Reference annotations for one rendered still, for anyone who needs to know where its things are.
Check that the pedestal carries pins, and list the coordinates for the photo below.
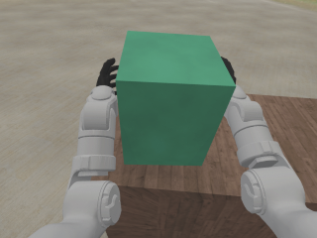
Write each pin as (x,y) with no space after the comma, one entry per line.
(169,201)

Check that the carton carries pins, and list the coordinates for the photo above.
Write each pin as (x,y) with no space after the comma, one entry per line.
(172,92)

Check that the left robot upper arm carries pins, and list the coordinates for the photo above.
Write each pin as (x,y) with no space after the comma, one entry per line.
(89,208)

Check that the robot right forearm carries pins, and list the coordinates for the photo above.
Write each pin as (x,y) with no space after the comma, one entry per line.
(256,147)

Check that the robot left forearm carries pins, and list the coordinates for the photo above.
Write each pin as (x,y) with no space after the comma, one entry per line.
(96,135)

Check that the left robot hand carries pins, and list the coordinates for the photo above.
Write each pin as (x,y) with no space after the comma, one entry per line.
(105,77)

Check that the right robot hand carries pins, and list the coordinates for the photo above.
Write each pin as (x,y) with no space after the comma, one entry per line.
(229,68)

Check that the right robot upper arm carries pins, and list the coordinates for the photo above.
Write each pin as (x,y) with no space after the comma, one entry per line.
(276,195)

